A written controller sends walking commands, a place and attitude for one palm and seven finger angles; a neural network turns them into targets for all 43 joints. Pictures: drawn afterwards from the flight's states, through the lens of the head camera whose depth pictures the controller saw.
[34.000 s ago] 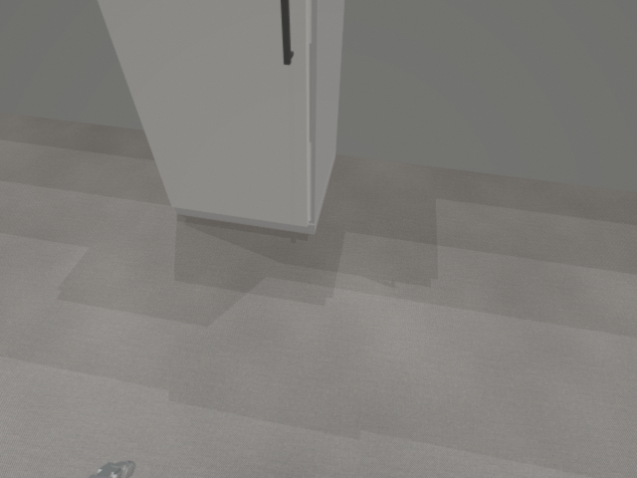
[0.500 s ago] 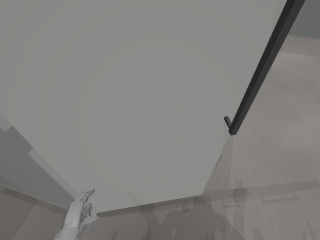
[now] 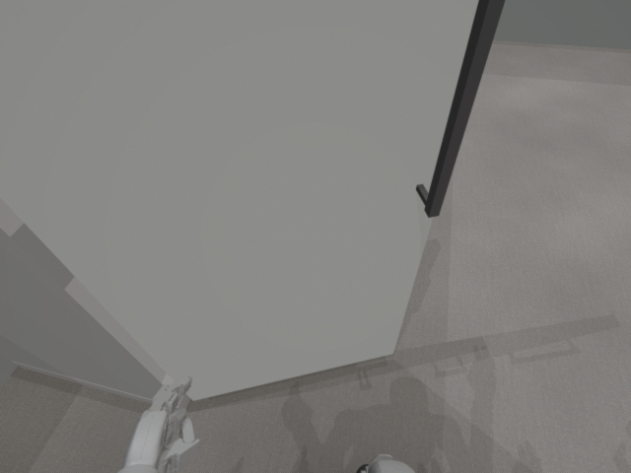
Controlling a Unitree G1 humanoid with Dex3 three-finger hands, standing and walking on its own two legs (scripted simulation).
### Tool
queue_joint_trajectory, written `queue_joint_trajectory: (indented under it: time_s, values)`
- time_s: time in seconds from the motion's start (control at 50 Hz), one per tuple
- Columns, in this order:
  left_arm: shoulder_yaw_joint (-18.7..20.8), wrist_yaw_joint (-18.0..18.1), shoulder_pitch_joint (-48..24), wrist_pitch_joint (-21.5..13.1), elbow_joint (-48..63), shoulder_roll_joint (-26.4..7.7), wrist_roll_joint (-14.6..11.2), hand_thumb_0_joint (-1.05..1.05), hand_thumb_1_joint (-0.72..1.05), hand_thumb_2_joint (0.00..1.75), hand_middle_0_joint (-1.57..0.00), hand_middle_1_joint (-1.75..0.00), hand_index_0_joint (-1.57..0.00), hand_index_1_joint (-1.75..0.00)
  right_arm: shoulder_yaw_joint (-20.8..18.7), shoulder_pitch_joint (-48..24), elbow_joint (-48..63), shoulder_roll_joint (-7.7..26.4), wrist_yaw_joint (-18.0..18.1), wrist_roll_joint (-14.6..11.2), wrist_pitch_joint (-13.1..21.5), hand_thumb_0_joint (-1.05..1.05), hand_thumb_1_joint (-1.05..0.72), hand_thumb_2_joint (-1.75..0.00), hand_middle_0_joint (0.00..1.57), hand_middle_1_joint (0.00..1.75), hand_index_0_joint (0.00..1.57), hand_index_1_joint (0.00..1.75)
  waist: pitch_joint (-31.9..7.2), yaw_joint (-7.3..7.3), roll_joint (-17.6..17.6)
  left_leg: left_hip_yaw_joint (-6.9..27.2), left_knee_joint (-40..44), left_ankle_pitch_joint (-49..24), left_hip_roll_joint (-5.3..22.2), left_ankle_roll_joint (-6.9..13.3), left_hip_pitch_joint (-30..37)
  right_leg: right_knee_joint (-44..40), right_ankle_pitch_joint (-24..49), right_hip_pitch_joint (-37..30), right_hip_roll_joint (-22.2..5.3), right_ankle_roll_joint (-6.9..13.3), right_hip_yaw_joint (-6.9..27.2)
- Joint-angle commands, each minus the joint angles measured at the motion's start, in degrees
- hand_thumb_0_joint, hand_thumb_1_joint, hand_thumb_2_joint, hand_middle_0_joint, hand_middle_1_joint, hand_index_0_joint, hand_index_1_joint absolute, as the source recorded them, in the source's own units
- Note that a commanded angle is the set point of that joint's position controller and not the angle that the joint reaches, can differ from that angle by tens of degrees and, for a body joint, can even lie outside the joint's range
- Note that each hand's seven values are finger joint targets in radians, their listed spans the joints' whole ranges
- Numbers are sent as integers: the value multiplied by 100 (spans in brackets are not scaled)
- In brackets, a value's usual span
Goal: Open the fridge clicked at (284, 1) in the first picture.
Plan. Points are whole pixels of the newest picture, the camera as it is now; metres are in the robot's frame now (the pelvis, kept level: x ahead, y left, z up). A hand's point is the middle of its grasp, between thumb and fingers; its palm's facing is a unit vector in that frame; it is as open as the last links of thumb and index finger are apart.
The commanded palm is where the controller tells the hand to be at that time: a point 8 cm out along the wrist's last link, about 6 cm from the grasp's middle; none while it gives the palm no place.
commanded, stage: step back with the hand held close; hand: right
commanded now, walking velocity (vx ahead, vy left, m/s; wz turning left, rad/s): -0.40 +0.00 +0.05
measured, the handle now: (457, 85) +0.50 -0.15 +0.23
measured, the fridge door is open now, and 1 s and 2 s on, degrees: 63 63 63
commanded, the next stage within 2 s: stop stepping back and stand still in 0.38 s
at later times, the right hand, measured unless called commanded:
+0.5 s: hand out of the picture +0.11 -0.27 +0.20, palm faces +0.34 +0.82 -0.46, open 7.4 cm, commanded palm +0.06 -0.31 +0.20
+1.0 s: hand out of the picture +0.02 -0.31 +0.19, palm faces +0.43 +0.80 -0.42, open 7.4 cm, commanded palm -0.03 -0.34 +0.20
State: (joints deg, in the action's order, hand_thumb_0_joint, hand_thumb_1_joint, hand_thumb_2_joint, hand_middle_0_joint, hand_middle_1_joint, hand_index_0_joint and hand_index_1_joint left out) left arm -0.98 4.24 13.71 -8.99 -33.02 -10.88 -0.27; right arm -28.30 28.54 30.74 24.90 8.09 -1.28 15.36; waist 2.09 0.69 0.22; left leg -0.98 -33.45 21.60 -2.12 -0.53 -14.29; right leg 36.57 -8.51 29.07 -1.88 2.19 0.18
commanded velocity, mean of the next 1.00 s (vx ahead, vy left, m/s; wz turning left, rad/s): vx -0.08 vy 0.02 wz -0.01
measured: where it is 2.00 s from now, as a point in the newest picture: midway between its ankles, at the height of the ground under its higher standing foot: outside the picture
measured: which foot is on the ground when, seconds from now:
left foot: down 0.00-0.16, up 0.18-0.44, down 0.46-1.00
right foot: down 0.00-0.46, up 0.48-0.66, down 0.68-1.00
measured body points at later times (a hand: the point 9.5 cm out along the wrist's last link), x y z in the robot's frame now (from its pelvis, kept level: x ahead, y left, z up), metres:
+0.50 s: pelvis -0.11 -0.02 +0.01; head -0.08 -0.04 +0.46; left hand +0.07 +0.21 -0.06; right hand +0.09 -0.31 +0.22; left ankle -0.16 +0.10 -0.72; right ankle +0.04 -0.10 -0.71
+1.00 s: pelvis -0.18 -0.05 +0.02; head -0.21 -0.07 +0.47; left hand -0.05 +0.19 -0.06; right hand -0.01 -0.35 +0.21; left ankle -0.17 +0.05 -0.72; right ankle -0.15 -0.15 -0.69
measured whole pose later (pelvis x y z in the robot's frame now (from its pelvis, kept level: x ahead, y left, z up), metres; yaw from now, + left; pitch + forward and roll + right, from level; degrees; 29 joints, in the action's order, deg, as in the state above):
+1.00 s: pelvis -0.18 -0.05 +0.02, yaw +3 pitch -2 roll +0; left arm -0.7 3.8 16.3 -6.3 -37.9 -11.2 0.5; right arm -24.1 30.4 26.2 23.8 8.2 -1.6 11.8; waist -2.0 1.5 -1.9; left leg -2.2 -26.8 12.1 -1.1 3.3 -12.1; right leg 43.0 -21.3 21.2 0.7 1.4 -1.0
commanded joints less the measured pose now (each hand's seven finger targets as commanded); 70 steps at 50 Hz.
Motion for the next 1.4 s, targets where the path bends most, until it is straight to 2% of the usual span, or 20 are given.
queue_joint_trajectory:
  time_s: [0.0,0.08,0.12,0.16,0.24,0.36,0.42,0.46,0.48,0.6,0.66,0.7,0.84,0.92,1.0,1.04,1.08,1.18,1.24,1.38]
  values:
    - [350,33,-478,-263,675,-682,-40,0,90,90,-20,-30,-20,-30,-197,-330,1113,816,21,-162,353,0,-90,-90,20,30,20,30,-966,-34,-572,1251,1169,-1983,1150,481,-462,-4,-533,-1397,-129,-192,112]
    - [309,96,-696,-96,597,-624,49,0,90,90,-20,-30,-20,-30,-203,-568,980,966,108,-112,250,0,-90,-90,20,30,20,30,-634,-94,-617,1340,953,-3230,1718,707,-726,370,-355,-1279,10,-239,99]
    - [292,134,-710,-37,688,-754,26,0,90,90,-20,-30,-20,-30,-347,-459,977,1029,112,-86,209,0,-90,-90,20,30,20,30,-749,-34,-16,676,87,-3321,800,176,-310,-1057,1724,-1493,-398,-92,393]
    - [341,121,-799,-47,830,-805,67,0,90,90,-20,-30,-20,-30,-559,-193,1173,1140,71,-177,230,0,-90,-90,20,30,20,30,-1366,78,1231,205,-1152,-545,50,-71,-224,-1723,2725,-1683,-1360,347,1457]
    - [468,-39,-583,-189,709,-846,100,0,90,90,-20,-30,-20,-30,-414,72,1501,840,60,-243,208,0,-90,-90,20,30,20,30,-1271,67,1210,249,-1833,759,-62,-5,-571,-2038,1321,-1786,-1524,680,1356]
    - [410,-38,-730,-132,735,-837,121,0,90,90,-20,-30,-20,-30,-345,169,1428,908,81,-317,5,0,-90,-90,20,30,20,30,-1145,79,1493,-314,358,379,-159,137,618,-2826,-1439,-1043,-1126,136,898]
    - [398,-3,-586,71,667,-778,103,0,90,90,-20,-30,-20,-30,-334,59,1192,1083,10,-359,42,0,-90,-90,20,30,20,30,-1091,22,416,110,2037,-249,475,387,274,-1587,-1085,-1595,-585,-321,341]
    - [345,37,-657,135,635,-617,118,0,90,90,-20,-30,-20,-30,-466,-319,1143,1451,113,-349,116,0,-90,-90,20,30,20,30,-896,44,-1106,1686,2608,-1099,2401,1150,-1440,1588,-1402,-1804,215,-537,-65]
    - [392,51,-728,72,586,-708,20,0,90,90,-20,-30,-20,-30,-112,-384,817,1071,60,-311,-37,0,-90,-90,20,30,20,30,-730,78,-1693,1638,2357,-1333,2404,1338,-1552,2727,-1875,-1151,508,-483,48]
    - [171,202,-657,55,632,-734,38,0,90,90,-20,-30,-20,-30,-76,-549,644,854,217,-77,-301,0,-90,-90,20,30,20,30,-576,-145,-201,661,810,-2372,1469,537,-42,-1130,-710,-1386,207,-110,-253]
    - [339,153,-623,-175,870,-1007,-52,0,90,90,-20,-30,-20,-30,-167,-358,1581,1001,256,-91,-99,0,-90,-90,20,30,20,30,-1052,55,1091,33,-37,-862,316,-9,44,-1764,964,-1891,-904,284,1120]
    - [278,120,-589,-286,774,-786,65,0,90,90,-20,-30,-20,-30,-256,24,1707,1011,181,-127,-47,0,-90,-90,20,30,20,30,-771,-85,1761,-76,-468,428,67,-21,-163,-2682,-647,-1566,-1014,206,1936]
    - [386,58,-545,-164,622,-931,112,0,90,90,-20,-30,-20,-30,-257,188,669,844,77,-59,-31,0,-90,-90,20,30,20,30,-396,-97,899,-240,1194,292,41,300,1217,-2282,-2814,-299,-410,11,761]
    - [457,54,-436,-28,500,-860,48,0,90,90,-20,-30,-20,-30,-33,-379,379,718,61,-105,-175,0,-90,-90,20,30,20,30,-256,-57,-1421,2428,2305,1462,1781,1356,64,1430,-1190,-253,235,-87,-105]
    - [260,99,-461,-59,326,-717,95,0,90,90,-20,-30,-20,-30,327,-1095,68,502,116,-18,-194,0,-90,-90,20,30,20,30,61,-253,-436,1084,1564,1947,1283,815,-1409,-300,-1493,-1806,13,28,-236]
    - [315,138,-575,-147,473,-989,90,0,90,90,-20,-30,-20,-30,344,-1438,788,582,119,-30,-103,0,-90,-90,20,30,20,30,69,-217,1329,320,-314,1222,228,288,-1898,-2046,-2781,-2148,-914,470,1713]
    - [298,78,-575,-253,437,-774,97,0,90,90,-20,-30,-20,-30,-148,-1555,1243,1177,148,-4,11,0,-90,-90,20,30,20,30,-221,-150,1722,163,-2430,836,-83,32,-1194,-3134,-3723,-1193,-1566,896,2809]
    - [240,-94,-667,-288,516,-721,111,0,90,90,-20,-30,-20,-30,-280,-39,830,957,73,96,24,0,-90,-90,20,30,20,30,-85,74,750,93,737,80,157,137,1193,-1887,-2767,395,-549,248,712]
    - [297,-120,-535,-185,468,-629,113,0,90,90,-20,-30,-20,-30,-380,-513,927,1043,44,-42,95,0,-90,-90,20,30,20,30,-415,-72,-913,2726,2284,700,1819,1065,-57,1139,-1331,-388,241,-155,-74]
    - [325,76,-635,-261,512,-886,15,0,90,90,-20,-30,-20,-30,-22,-672,449,714,114,-39,90,0,-90,-90,20,30,20,30,-580,8,220,648,769,-1130,415,136,-93,-1489,284,-1961,-543,149,752]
